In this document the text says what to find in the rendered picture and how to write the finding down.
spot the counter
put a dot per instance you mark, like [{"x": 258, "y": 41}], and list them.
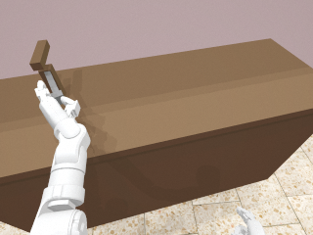
[{"x": 164, "y": 130}]

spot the robot left upper arm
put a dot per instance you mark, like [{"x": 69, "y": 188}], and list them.
[{"x": 70, "y": 222}]

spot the tap lever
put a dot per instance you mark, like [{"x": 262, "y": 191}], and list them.
[{"x": 56, "y": 93}]

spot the left robot forearm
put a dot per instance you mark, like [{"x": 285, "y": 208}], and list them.
[{"x": 65, "y": 189}]

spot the robot right hand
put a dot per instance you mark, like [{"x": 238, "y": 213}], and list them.
[{"x": 253, "y": 227}]

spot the robot left hand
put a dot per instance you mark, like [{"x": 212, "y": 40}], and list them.
[{"x": 50, "y": 107}]

